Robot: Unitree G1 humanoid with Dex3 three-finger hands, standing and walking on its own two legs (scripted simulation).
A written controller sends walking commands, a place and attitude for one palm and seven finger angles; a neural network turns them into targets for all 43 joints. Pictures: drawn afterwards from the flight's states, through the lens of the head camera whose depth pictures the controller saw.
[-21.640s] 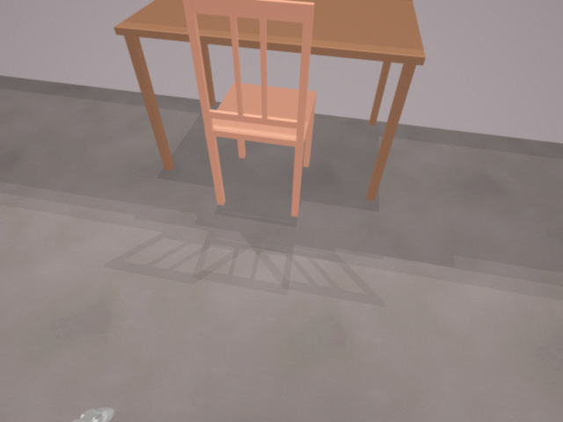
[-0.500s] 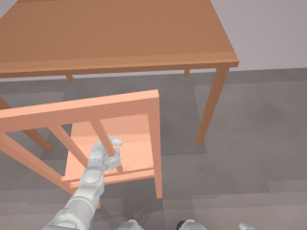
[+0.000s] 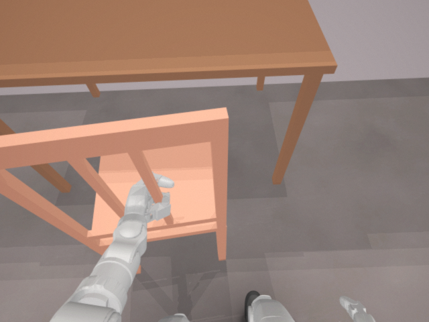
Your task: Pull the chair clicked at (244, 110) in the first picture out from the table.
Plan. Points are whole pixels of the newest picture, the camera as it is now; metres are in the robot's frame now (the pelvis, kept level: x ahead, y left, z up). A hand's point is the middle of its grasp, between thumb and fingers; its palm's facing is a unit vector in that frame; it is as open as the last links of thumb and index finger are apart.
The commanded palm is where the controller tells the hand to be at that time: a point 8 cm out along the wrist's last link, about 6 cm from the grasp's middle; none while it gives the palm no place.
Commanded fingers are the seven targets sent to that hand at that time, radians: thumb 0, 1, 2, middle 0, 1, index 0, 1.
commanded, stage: step backward, pulling the chair out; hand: left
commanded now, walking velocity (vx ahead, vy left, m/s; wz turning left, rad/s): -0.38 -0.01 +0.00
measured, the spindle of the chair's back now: (111, 200) +0.37 +0.22 -0.05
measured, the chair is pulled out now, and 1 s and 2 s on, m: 0.20 0.32 0.55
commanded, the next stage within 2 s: stop walking, hand still on the chair in 1.76 s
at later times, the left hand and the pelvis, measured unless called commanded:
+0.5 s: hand (161, 223) +0.31 +0.11 -0.05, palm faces -0.10 -0.98 -0.19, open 5.0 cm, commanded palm +0.28 +0.16 -0.05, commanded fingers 0.00 0.90 0.90 -0.50 -1.45 -0.50 -1.45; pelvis -0.04 +0.02 +0.01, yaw -2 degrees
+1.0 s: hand (163, 269) +0.22 +0.10 -0.05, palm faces -0.08 -0.98 -0.20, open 5.1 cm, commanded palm +0.20 +0.15 -0.05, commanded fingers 0.00 0.90 0.90 -0.50 -1.45 -0.50 -1.45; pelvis -0.12 +0.00 +0.01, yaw -2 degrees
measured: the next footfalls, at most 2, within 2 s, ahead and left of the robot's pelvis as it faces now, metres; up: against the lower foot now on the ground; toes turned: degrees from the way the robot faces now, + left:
right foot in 0.18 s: +0.05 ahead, -0.12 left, +0.00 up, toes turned -5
right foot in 0.70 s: -0.04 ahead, -0.11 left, +0.00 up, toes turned -7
